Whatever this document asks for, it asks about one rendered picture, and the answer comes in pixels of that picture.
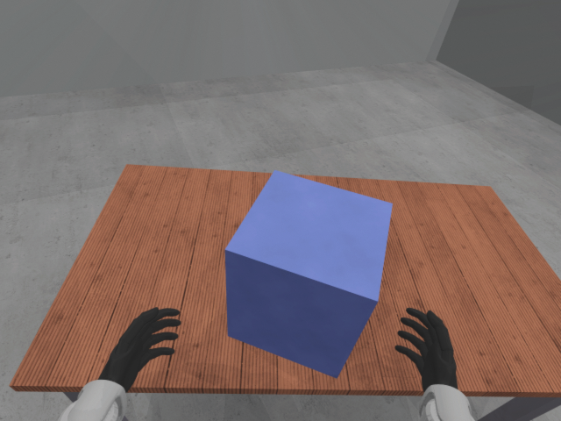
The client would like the carton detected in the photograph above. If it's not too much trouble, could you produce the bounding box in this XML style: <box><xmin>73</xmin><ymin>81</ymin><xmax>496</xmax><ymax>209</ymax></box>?
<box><xmin>225</xmin><ymin>170</ymin><xmax>393</xmax><ymax>378</ymax></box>

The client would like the right robot forearm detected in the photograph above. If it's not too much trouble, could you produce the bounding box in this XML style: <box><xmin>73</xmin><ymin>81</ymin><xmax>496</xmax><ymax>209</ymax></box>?
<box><xmin>419</xmin><ymin>384</ymin><xmax>475</xmax><ymax>421</ymax></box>

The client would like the robot left hand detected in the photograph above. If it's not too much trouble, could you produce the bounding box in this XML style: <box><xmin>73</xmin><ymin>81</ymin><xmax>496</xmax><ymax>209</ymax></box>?
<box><xmin>98</xmin><ymin>307</ymin><xmax>181</xmax><ymax>393</ymax></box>

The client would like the left robot forearm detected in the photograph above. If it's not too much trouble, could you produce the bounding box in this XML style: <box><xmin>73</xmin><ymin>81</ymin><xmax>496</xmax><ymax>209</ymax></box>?
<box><xmin>58</xmin><ymin>380</ymin><xmax>127</xmax><ymax>421</ymax></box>

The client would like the table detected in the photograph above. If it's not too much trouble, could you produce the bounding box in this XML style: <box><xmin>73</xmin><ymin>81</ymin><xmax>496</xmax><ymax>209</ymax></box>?
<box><xmin>9</xmin><ymin>164</ymin><xmax>561</xmax><ymax>421</ymax></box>

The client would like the robot right hand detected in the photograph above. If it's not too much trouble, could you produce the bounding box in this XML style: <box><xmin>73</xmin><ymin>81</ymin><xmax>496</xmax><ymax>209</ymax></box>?
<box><xmin>395</xmin><ymin>308</ymin><xmax>458</xmax><ymax>392</ymax></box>

